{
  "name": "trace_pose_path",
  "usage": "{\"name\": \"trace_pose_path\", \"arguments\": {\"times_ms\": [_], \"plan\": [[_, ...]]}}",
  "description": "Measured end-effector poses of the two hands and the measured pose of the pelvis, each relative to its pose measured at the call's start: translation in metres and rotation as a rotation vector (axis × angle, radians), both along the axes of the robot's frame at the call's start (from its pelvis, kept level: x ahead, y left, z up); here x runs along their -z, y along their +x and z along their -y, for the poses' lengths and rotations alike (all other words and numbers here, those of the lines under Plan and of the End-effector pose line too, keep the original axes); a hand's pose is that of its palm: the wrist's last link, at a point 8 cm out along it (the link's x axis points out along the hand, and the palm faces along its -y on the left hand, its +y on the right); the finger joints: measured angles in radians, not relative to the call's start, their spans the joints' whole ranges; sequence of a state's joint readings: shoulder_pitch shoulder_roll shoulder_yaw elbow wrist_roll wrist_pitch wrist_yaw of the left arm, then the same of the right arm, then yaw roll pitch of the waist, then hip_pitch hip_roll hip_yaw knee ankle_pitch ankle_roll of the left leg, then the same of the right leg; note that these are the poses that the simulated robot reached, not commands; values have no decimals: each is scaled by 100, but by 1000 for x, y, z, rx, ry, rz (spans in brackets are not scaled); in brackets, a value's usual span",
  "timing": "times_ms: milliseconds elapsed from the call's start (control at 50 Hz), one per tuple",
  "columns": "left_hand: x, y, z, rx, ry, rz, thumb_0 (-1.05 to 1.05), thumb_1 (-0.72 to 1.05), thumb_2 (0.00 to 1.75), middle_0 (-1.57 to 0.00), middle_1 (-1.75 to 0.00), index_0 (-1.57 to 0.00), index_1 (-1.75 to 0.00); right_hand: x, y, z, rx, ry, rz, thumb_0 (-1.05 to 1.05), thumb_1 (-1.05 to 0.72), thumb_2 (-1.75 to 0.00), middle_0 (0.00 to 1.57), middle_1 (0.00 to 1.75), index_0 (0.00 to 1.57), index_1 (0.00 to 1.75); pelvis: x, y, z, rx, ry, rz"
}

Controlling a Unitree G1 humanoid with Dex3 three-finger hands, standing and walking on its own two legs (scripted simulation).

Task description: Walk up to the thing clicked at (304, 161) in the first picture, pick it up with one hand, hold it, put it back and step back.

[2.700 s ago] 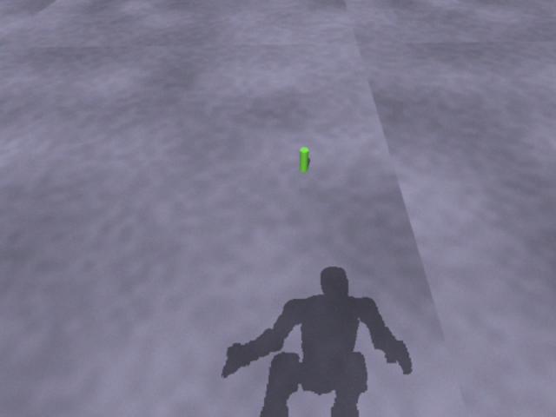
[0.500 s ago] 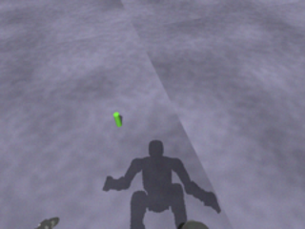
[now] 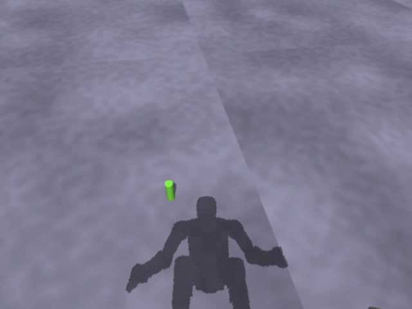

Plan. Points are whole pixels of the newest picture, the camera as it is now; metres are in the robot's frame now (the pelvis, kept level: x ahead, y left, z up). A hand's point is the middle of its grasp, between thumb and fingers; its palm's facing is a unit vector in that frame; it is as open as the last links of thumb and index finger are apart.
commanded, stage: walk up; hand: left
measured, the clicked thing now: (169, 190) +0.82 +0.22 -0.68
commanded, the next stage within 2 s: none
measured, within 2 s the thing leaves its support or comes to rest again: neither
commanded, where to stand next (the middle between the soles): +0.47 -0.01 m, yaw +1 degrees
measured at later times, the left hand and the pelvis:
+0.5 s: hand (114, 245) +0.28 +0.24 -0.10, palm faces -0.01 -0.92 -0.40, open 7.4 cm; pelvis +0.19 -0.03 +0.01, yaw +0 degrees
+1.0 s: hand (110, 204) +0.41 +0.29 -0.14, palm faces -0.05 -0.94 -0.34, open 7.4 cm; pelvis +0.36 +0.02 +0.02, yaw +0 degrees
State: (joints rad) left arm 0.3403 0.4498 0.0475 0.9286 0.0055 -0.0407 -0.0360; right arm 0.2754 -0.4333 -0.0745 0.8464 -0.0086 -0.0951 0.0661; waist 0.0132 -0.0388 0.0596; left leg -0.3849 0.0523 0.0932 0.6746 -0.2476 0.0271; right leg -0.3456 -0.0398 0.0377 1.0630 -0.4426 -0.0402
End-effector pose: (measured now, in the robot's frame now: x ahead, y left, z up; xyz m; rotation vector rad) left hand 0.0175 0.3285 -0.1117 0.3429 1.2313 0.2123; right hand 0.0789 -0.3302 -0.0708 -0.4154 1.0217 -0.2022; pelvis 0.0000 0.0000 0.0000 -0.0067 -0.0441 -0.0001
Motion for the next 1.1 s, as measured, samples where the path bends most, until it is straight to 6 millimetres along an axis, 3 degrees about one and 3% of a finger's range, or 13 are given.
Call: {"name": "trace_pose_path", "arguments": {"times_ms": [80, 180, 280, 380, 480, 580, 700, 780, 960, 1100], "plan": [[-7, 45, -1, 28, -19, 19, 1, 90, 90, -20, -30, -20, -30, -8, 9, -10, 27, 9, -33, 0, -90, -90, 20, 30, 20, 30, -11, 29, -3, 11, 15, 4], [-19, 104, 5, 63, -31, 43, 0, 90, 90, -20, -30, -20, -30, -4, 18, -12, 56, 33, -93, 1, -90, -90, 20, 30, 20, 30, -18, 65, -3, 17, 21, 3], [-31, 169, 19, 94, -14, 84, 0, 90, 90, -20, -30, -20, -30, 11, 36, -1, 90, 66, -148, 1, -90, -90, 20, 30, 20, 30, -16, 107, 7, 18, 29, -3], [-35, 230, 36, 101, 36, 179, 0, 90, 90, -20, -30, -20, -30, 38, 73, 17, 94, 85, -187, 1, -90, -90, 20, 30, 20, 30, -1, 149, 27, 8, 9, 3], [-48, 254, 48, 72, 33, 208, 0, 90, 90, -20, -30, -20, -30, 37, 133, 18, 51, 102, -170, 1, -90, -90, 20, 30, 20, 30, -11, 181, 30, 3, 12, 7], [-49, 262, 41, 47, 28, 162, 0, 90, 90, -20, -30, -20, -30, 25, 190, 13, 4, 100, -131, 1, -90, -90, 20, 30, 20, 30, -18, 215, 26, -2, 3, -3], [-29, 272, 15, -1, 8, 92, 0, 90, 90, -20, -30, -20, -30, 12, 254, 1, -27, 52, -111, 1, -90, -90, 20, 30, 20, 30, -12, 263, 8, -13, -15, -8], [-6, 291, -6, -15, -4, 33, 0, 90, 90, -20, -30, -20, -30, 9, 292, -12, -26, 6, -58, 1, -90, -90, 20, 30, 20, 30, 0, 295, -10, -12, 1, -2], [-9, 370, -9, 30, -36, 20, 0, 90, 90, -20, -30, -20, -30, -9, 322, -29, 24, 9, -65, 0, -90, -90, 20, 30, 20, 30, -16, 349, -18, 4, 10, 5], [-16, 429, 5, 41, 5, 44, 0, 90, 90, -20, -30, -20, -30, 13, 342, -18, 56, 33, -137, 1, -90, -90, 20, 30, 20, 30, -11, 384, -5, 4, 18, 1]]}}
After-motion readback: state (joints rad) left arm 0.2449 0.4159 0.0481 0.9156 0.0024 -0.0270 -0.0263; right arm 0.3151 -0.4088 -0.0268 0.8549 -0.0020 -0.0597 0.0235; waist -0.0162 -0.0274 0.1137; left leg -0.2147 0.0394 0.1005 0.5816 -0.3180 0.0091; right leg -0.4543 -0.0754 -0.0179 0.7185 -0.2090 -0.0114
